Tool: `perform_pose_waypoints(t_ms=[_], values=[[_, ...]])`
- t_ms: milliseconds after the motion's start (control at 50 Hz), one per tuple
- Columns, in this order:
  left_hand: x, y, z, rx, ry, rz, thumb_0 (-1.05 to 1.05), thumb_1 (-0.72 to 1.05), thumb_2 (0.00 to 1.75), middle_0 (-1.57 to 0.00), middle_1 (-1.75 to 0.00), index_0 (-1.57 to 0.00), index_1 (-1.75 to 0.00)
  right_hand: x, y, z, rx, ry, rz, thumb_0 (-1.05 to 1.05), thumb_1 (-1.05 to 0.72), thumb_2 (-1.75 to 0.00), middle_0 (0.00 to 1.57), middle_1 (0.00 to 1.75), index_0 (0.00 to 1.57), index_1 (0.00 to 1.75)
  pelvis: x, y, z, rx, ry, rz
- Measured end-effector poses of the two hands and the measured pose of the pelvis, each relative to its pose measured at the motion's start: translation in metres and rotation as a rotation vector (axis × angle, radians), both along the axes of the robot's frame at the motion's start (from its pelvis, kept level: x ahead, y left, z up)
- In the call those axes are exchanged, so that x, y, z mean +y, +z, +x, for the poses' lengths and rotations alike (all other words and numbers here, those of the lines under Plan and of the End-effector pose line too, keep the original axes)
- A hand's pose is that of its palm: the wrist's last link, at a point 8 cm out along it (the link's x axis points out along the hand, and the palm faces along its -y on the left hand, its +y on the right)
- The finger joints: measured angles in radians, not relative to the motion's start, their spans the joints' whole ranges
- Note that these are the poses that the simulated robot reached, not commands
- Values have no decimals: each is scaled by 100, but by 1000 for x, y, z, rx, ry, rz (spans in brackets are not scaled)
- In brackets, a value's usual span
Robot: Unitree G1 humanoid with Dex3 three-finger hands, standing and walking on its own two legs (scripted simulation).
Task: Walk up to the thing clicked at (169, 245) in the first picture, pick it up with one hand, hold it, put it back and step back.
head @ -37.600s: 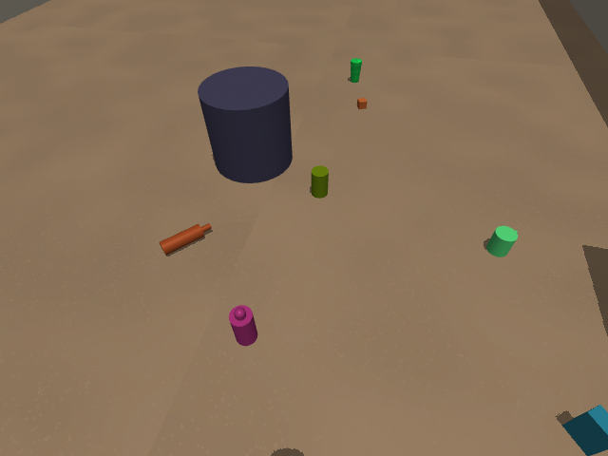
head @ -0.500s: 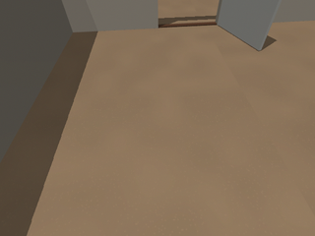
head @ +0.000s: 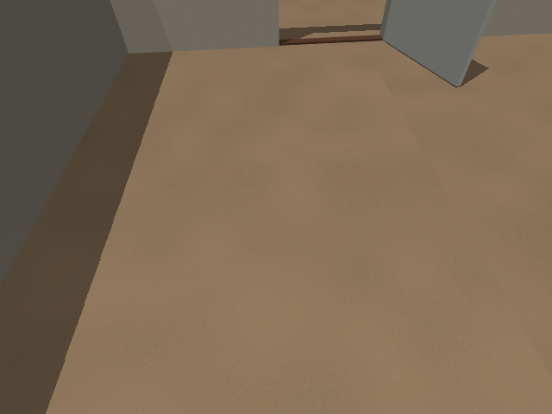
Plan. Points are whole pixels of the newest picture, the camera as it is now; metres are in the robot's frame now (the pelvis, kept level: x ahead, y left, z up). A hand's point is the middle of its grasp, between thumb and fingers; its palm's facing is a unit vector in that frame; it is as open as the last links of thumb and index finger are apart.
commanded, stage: stand
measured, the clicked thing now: out of the picture +0.18 -2.25 -0.75
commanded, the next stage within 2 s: walk up in 0.84 s
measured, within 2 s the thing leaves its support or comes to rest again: neither
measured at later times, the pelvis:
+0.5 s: pelvis +0.01 +0.00 +0.00, yaw +0 degrees
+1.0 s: pelvis +0.02 +0.00 -0.01, yaw -7 degrees
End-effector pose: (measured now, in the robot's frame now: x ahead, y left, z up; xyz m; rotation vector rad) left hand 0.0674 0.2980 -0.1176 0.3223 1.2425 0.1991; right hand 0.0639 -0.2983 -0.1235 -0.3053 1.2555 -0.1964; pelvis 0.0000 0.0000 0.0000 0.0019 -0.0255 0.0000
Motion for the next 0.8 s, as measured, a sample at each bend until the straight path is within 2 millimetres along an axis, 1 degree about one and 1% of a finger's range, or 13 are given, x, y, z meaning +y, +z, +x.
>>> perform_pose_waypoints(t_ms=[500, 800], values=[[2, 1, 10, -7, 0, 3, 0, 91, 90, -21, -30, -20, -30, 2, 1, 12, -8, 6, -4, 1, -90, -90, 20, 30, 21, 30, 2, 0, 8, 3, 0, -1], [2, 1, 9, -12, 3, 2, 0, 91, 90, -21, -30, -20, -30, 3, 2, 11, -16, 6, -4, 1, -90, -90, 20, 30, 21, 30, 2, 0, 8, -3, 1, 0]])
